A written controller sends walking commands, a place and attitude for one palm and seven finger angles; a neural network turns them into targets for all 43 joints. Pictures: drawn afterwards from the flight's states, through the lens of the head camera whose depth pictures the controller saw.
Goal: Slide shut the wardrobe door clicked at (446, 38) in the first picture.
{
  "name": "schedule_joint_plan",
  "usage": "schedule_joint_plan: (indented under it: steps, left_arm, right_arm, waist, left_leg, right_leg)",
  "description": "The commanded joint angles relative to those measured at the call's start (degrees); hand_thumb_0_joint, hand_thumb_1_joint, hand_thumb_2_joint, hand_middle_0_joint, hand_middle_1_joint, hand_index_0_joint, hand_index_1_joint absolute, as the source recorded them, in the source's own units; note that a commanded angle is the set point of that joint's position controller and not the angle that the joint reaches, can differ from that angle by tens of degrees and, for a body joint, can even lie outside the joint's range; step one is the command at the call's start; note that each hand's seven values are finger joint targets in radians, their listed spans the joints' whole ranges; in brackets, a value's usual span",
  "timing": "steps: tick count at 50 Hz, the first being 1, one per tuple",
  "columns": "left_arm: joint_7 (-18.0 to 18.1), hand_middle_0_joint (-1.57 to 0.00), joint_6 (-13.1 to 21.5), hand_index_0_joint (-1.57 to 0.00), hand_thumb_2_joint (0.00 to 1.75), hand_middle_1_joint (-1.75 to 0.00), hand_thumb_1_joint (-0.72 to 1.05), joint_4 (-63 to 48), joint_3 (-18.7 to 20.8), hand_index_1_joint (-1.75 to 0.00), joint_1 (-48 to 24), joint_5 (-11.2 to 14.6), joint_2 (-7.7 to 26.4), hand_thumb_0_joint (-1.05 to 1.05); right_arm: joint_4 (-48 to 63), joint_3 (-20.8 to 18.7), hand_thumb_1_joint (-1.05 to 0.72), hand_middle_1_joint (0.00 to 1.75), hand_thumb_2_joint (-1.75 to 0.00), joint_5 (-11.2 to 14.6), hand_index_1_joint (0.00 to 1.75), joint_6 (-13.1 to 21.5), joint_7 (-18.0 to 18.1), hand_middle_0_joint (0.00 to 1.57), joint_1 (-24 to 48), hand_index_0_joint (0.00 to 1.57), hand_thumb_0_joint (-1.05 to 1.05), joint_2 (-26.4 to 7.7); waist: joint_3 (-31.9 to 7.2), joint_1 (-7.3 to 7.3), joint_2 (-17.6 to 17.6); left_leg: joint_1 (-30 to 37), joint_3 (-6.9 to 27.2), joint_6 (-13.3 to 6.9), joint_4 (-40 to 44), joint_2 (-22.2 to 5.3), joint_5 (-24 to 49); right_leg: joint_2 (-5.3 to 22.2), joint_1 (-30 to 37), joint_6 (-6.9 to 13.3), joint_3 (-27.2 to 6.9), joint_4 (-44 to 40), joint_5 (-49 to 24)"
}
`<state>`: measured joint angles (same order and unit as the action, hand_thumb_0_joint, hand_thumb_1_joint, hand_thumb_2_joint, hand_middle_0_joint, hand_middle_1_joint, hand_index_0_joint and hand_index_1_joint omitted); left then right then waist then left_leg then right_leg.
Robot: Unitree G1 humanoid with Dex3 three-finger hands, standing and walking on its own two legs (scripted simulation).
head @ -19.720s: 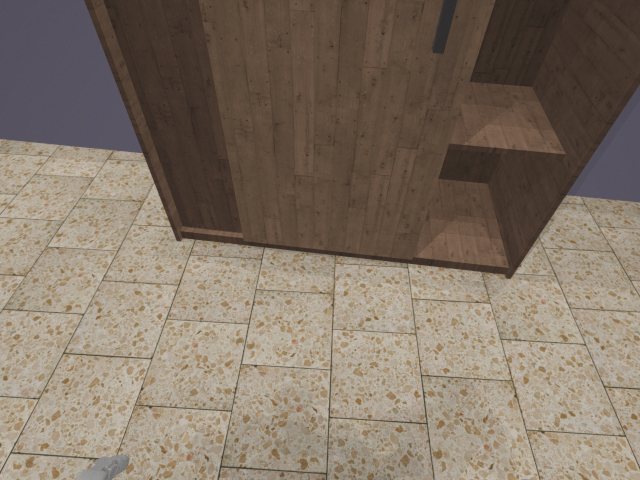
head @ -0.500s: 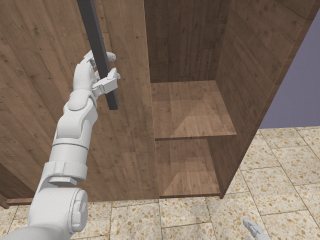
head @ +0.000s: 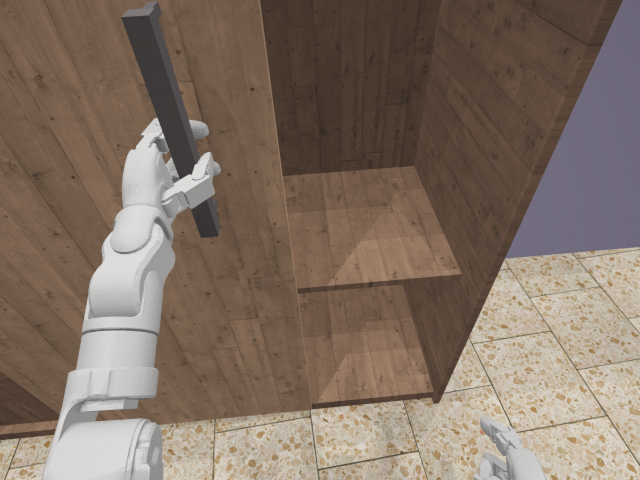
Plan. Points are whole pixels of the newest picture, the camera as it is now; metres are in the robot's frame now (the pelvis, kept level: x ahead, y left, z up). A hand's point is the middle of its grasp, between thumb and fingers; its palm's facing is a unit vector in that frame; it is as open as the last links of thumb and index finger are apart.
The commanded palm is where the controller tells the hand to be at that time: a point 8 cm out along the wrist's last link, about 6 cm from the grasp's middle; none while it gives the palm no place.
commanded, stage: grip the handle and tug to test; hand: left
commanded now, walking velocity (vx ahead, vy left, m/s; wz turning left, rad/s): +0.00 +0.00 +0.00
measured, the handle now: (185, 136) +0.45 +0.17 +0.24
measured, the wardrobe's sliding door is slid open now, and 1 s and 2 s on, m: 0.38 0.37 0.14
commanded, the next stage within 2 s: tug the door sideways, standing still in 0.08 s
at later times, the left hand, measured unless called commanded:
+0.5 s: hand (205, 178) +0.40 +0.14 +0.21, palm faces +0.17 -0.99 -0.01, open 6.0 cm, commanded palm +0.37 +0.16 +0.21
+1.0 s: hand (217, 183) +0.41 +0.13 +0.20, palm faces +0.23 -0.96 -0.14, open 6.4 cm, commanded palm +0.38 +0.14 +0.21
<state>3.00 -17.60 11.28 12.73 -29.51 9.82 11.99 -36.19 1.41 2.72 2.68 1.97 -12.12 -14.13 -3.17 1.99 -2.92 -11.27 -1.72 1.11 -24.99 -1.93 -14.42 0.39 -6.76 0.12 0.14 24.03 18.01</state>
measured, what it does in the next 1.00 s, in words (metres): steps on the spot: right foot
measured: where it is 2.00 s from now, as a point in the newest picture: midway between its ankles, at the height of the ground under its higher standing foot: outside the picture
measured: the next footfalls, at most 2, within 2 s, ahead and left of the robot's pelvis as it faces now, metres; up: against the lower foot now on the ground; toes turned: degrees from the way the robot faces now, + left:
right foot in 0.94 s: +0.06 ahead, -0.10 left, +0.00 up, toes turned +3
right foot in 1.56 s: +0.15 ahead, -0.28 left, +0.00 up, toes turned +6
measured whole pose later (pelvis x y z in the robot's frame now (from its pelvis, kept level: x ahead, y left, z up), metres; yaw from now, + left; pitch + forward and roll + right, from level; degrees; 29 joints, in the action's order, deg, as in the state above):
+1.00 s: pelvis -0.01 -0.03 -0.01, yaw +5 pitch -3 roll +0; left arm 7.2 -2.5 13.7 6.9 -36.4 5.5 12.2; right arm -35.6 1.2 0.8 -1.4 0.4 -9.5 -11.8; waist 9.6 -0.7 -5.6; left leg -13.6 2.8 2.4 -35.1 -2.6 -18.6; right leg -2.9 -14.9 3.7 3.5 34.5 16.1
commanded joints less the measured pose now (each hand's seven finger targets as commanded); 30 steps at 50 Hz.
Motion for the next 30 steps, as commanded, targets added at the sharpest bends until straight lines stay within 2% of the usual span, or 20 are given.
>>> schedule_joint_plan:
  steps: [1,2,4,5,6,7,9,11,12,13,14,15,16,18,19,21,22,24,28,30]
  left_arm:
    - [-2.0,-0.45,3.4,-0.45,0.90,-1.40,0.90,-24.4,0.4,-1.40,-12.1,1.4,7.1,0.00]
    - [-2.2,-0.45,2.9,-0.45,0.90,-1.40,0.90,-25.9,-0.1,-1.40,-9.3,1.4,6.2,0.00]
    - [-2.0,-0.45,2.4,-0.45,0.90,-1.40,0.90,-29.2,1.0,-1.40,-5.4,1.6,7.5,0.00]
    - [-2.1,-0.45,2.0,-0.45,0.90,-1.40,0.90,-29.9,1.5,-1.40,-4.1,1.7,7.7,0.00]
    - [-2.4,-0.45,1.8,-0.45,0.90,-1.40,0.90,-32.5,0.5,-1.40,-4.2,1.9,6.9,0.00]
    - [-2.4,-0.45,1.2,-0.45,0.90,-1.40,0.90,-33.1,0.8,-1.40,-3.1,2.0,7.2,0.00]
    - [-2.3,-0.45,0.4,-0.45,0.90,-1.40,0.90,-35.7,-1.2,-1.40,-3.5,2.1,5.8,0.00]
    - [-1.8,-0.45,-0.7,-0.45,0.90,-1.40,0.90,-33.9,-1.4,-1.40,-8.1,2.1,5.7,0.00]
    - [-1.5,-0.45,-1.3,-0.45,0.90,-1.40,0.90,-32.7,-2.7,-1.40,-12.1,1.9,5.0,0.00]
    - [-1.1,-0.45,-1.9,-0.45,0.90,-1.40,0.90,-30.7,-3.0,-1.40,-15.5,1.8,4.7,0.00]
    - [-0.6,-0.45,-2.5,-0.45,0.90,-1.40,0.90,-28.8,-4.0,-1.40,-18.8,1.6,4.4,0.00]
    - [-0.3,-0.45,-3.1,-0.45,0.90,-1.40,0.90,-27.6,-4.3,-1.40,-19.5,1.4,3.5,0.00]
    - [-0.2,-0.45,-3.5,-0.45,0.90,-1.40,0.90,-27.8,-5.4,-1.40,-19.0,1.2,1.9,0.00]
    - [0.2,-0.45,-4.3,-0.45,0.90,-1.40,0.90,-28.6,-7.4,-1.40,-19.8,0.5,-0.1,0.00]
    - [0.5,-0.45,-4.3,-0.45,0.90,-1.40,0.90,-28.8,-8.3,-1.40,-20.8,0.2,-0.5,0.00]
    - [0.7,-0.45,-4.0,-0.45,0.90,-1.40,0.90,-29.4,-10.3,-1.40,-21.9,-0.3,-2.2,0.00]
    - [0.7,-0.45,-3.7,-0.45,0.90,-1.40,0.90,-28.4,-11.6,-1.40,-22.1,-0.5,-3.4,0.00]
    - [0.8,-0.45,-2.3,-0.45,0.90,-1.40,0.90,-27.7,-13.8,-1.40,-23.5,-0.7,-4.8,0.00]
    - [0.5,-0.45,1.0,-0.45,0.90,-1.40,0.90,-26.2,-18.3,-1.40,-28.2,-1.0,-9.2,0.00]
    - [0.3,-0.45,2.0,-0.45,0.90,-1.40,0.90,-24.7,-19.7,-1.40,-28.8,-1.3,-10.4,0.00]
  right_arm:
    - [10.7,-2.3,-0.90,0.30,-0.90,0.2,0.30,3.0,-0.4,0.20,8.6,0.20,0.00,-5.6]
    - [11.2,-2.3,-0.90,0.30,-0.90,0.2,0.30,3.1,-0.5,0.20,9.2,0.20,0.00,-5.5]
    - [11.5,-2.3,-0.90,0.30,-0.90,0.0,0.30,2.8,-0.7,0.20,9.6,0.20,0.00,-5.7]
    - [11.7,-2.3,-0.90,0.30,-0.90,0.2,0.30,2.8,-0.9,0.20,9.8,0.20,0.00,-5.6]
    - [12.0,-2.2,-0.90,0.30,-0.90,0.1,0.30,2.8,-0.9,0.20,10.0,0.20,0.00,-5.6]
    - [12.1,-2.2,-0.90,0.30,-0.90,0.2,0.30,2.8,-0.9,0.20,10.4,0.20,0.00,-5.5]
    - [11.9,-2.0,-0.90,0.30,-0.90,0.1,0.30,2.6,-1.1,0.20,10.9,0.20,0.00,-5.4]
    - [10.9,-1.9,-0.90,0.30,-0.90,0.0,0.30,2.7,-0.9,0.20,10.8,0.20,0.00,-5.6]
    - [10.2,-1.9,-0.90,0.30,-0.90,0.1,0.30,2.7,-0.6,0.20,11.1,0.20,0.00,-5.6]
    - [9.4,-2.0,-0.90,0.30,-0.90,-0.1,0.30,2.8,-0.4,0.20,10.7,0.20,0.00,-5.8]
    - [8.4,-1.8,-0.90,0.30,-0.90,-0.3,0.30,2.5,-0.1,0.20,10.4,0.20,0.00,-6.0]
    - [8.2,-2.0,-0.90,0.30,-0.90,-0.2,0.30,2.6,0.0,0.20,10.1,0.20,0.00,-5.9]
    - [8.2,-2.0,-0.90,0.30,-0.90,-0.4,0.30,2.6,0.0,0.20,10.0,0.20,0.00,-5.7]
    - [8.0,-2.1,-0.90,0.30,-0.90,-0.6,0.30,2.4,0.1,0.20,9.5,0.20,0.00,-5.5]
    - [7.6,-2.2,-0.90,0.30,-0.90,-0.8,0.30,2.0,-0.1,0.20,9.2,0.20,0.00,-5.6]
    - [7.9,-2.4,-0.90,0.30,-0.90,-0.9,0.30,1.9,-0.2,0.20,9.4,0.20,0.00,-5.2]
    - [7.8,-2.4,-0.90,0.30,-0.90,-0.9,0.30,1.8,-0.2,0.20,9.8,0.20,0.00,-5.1]
    - [7.4,-2.4,-0.90,0.30,-0.90,-0.9,0.30,1.6,-0.2,0.20,10.2,0.20,0.00,-4.8]
    - [7.3,-2.0,-0.90,0.30,-0.90,-0.7,0.30,2.0,-0.7,0.20,11.4,0.20,0.00,-3.6]
    - [7.2,-2.0,-0.90,0.30,-0.90,-0.9,0.30,2.0,-0.9,0.20,11.0,0.20,0.00,-3.5]
  waist:
    - [-20.4,-3.83,1.4]
    - [-20.8,-3.96,1.5]
    - [-21.0,-4.71,2.4]
    - [-20.5,-4.45,3.6]
    - [-21.1,-4.34,3.6]
    - [-20.7,-4.38,3.4]
    - [-19.6,-4.12,1.9]
    - [-18.8,-3.14,2.7]
    - [-17.6,-2.36,1.6]
    - [-17.2,-1.63,2.9]
    - [-15.2,-1.08,2.1]
    - [-15.3,-0.78,3.6]
    - [-16.2,-0.89,1.2]
    - [-18.9,-0.73,-0.9]
    - [-19.9,-0.77,-1.3]
    - [-21.6,-0.37,1.4]
    - [-21.1,-0.21,3.9]
    - [-19.3,-0.06,4.8]
    - [-15.8,0.80,2.0]
    - [-15.2,0.89,2.2]
  left_leg:
    - [13.6,0.0,-2.9,-2.5,1.9,35.3]
    - [14.0,-0.3,-2.9,-2.9,2.0,36.7]
    - [12.8,-0.4,-2.9,-3.1,2.0,38.4]
    - [12.6,-0.6,-2.9,-2.9,1.9,38.3]
    - [12.7,-0.7,-2.9,-3.1,2.0,38.9]
    - [12.9,-0.6,-2.9,-3.1,1.8,38.8]
    - [13.1,-0.2,-2.8,-3.2,1.8,39.0]
    - [13.6,0.0,-2.7,-3.0,1.8,37.4]
    - [13.8,0.0,-2.7,-3.0,1.8,36.0]
    - [13.9,0.2,-2.7,-3.0,1.8,34.8]
    - [13.4,0.2,-2.8,-3.1,2.0,33.8]
    - [13.6,0.5,-2.8,-3.2,1.9,34.4]
    - [14.6,0.4,-2.8,-3.6,1.9,37.1]
    - [16.7,0.3,-2.8,-5.2,2.2,43.4]
    - [16.8,0.2,-2.8,-5.9,2.5,44.3]
    - [17.3,0.9,-3.0,-6.2,2.3,45.1]
    - [16.9,1.4,-3.1,-5.8,2.2,43.4]
    - [16.5,2.3,-3.0,-4.8,2.0,39.2]
    - [17.1,3.3,-2.7,-3.6,1.9,33.0]
    - [17.2,3.6,-2.9,-3.9,2.0,34.7]
  right_leg:
    - [-1.5,4.4,0.8,3.9,1.4,-39.5]
    - [-1.4,4.6,0.6,3.8,1.6,-41.0]
    - [-1.1,6.2,0.7,4.1,2.2,-42.9]
    - [-1.2,6.0,0.3,4.0,2.2,-44.1]
    - [-1.1,6.3,0.2,4.0,2.4,-45.0]
    - [-1.2,5.8,0.2,4.1,2.4,-44.4]
    - [-1.1,4.8,0.5,4.2,2.1,-42.6]
    - [-1.5,3.3,0.3,4.2,1.4,-41.4]
    - [-1.5,2.1,0.3,4.0,1.0,-40.3]
    - [-1.6,1.5,0.2,4.1,0.7,-39.4]
    - [-1.4,0.8,0.5,3.9,0.2,-38.7]
    - [-1.7,0.4,0.4,4.2,0.5,-39.1]
    - [-1.5,0.6,0.4,4.2,1.0,-40.5]
    - [-1.2,0.9,0.3,4.4,2.2,-44.7]
    - [-1.0,1.6,0.5,4.4,2.5,-45.8]
    - [-1.0,1.5,0.3,4.8,3.3,-46.8]
    - [-1.1,1.3,0.3,5.0,3.3,-45.0]
    - [-1.0,0.4,0.7,4.9,2.4,-40.2]
    - [-1.1,-3.3,1.1,4.6,1.2,-33.6]
    - [-1.1,-3.2,1.3,4.6,1.6,-35.0]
